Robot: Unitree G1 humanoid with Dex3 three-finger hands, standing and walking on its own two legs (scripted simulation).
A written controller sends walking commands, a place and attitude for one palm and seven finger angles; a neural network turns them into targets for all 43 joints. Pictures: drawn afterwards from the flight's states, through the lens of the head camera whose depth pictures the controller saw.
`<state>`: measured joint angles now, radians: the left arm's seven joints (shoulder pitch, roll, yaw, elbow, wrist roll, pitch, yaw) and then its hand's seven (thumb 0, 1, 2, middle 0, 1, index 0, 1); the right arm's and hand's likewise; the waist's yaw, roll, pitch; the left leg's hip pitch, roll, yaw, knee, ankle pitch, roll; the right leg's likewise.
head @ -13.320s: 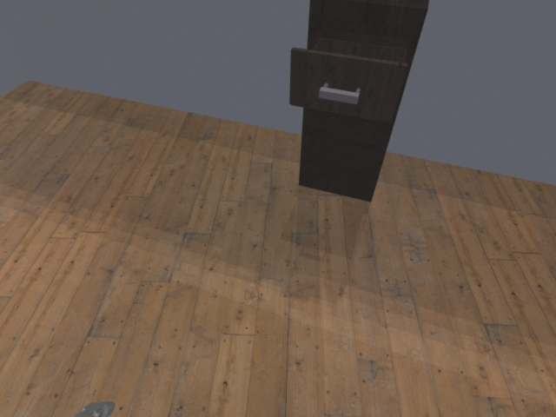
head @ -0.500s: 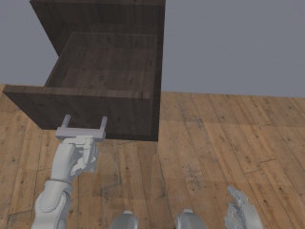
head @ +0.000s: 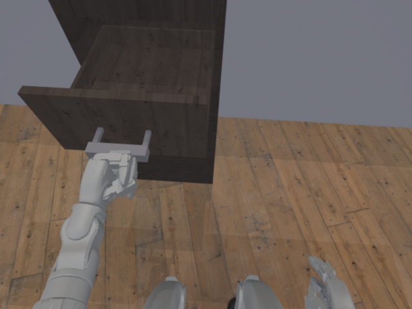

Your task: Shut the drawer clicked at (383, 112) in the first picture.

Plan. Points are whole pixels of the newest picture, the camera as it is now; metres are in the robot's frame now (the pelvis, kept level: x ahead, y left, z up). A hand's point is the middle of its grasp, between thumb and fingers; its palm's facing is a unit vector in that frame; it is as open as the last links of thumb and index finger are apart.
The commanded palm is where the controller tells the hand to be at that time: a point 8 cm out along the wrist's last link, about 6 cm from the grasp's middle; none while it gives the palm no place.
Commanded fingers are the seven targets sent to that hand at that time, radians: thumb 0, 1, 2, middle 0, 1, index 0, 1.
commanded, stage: push the drawer shut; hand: left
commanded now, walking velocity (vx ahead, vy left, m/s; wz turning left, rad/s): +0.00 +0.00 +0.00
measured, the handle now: (120, 142) +0.42 +0.19 +0.05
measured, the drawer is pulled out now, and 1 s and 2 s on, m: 0.24 0.12 0.00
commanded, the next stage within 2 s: none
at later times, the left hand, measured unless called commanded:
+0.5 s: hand (143, 144) +0.42 +0.15 +0.04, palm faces -0.07 -1.00 -0.06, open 2.7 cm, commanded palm +0.41 +0.20 +0.05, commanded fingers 0.00 0.90 0.90 -1.40 -1.60 -1.40 -1.60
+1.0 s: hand (145, 128) +0.46 +0.15 +0.04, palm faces -0.07 -1.00 -0.06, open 2.8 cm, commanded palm +0.46 +0.20 +0.05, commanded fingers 0.00 0.90 0.90 -1.40 -1.60 -1.40 -1.60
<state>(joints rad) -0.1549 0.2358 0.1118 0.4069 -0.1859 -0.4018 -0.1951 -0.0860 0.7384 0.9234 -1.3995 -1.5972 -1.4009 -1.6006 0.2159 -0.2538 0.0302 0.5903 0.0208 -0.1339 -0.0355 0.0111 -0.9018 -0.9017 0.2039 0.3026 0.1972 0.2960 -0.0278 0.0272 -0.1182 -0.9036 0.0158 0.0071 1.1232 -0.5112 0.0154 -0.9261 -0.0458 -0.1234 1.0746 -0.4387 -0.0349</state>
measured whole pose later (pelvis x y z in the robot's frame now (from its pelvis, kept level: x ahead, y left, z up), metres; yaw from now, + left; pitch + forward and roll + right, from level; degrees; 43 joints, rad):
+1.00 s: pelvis +0.00 +0.00 +0.00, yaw -2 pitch +21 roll -1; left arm -0.68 0.32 0.27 0.99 -0.11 -0.50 -0.20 -0.04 0.74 0.91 -1.40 -1.60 -1.40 -1.60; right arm 0.28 -0.26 0.03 0.64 -0.01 -0.03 -0.01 0.01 -0.90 -0.90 0.20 0.30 0.20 0.30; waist -0.10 0.02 -0.11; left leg -0.98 0.03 0.03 1.12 -0.50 0.02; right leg -1.01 -0.03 -0.10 1.07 -0.42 -0.03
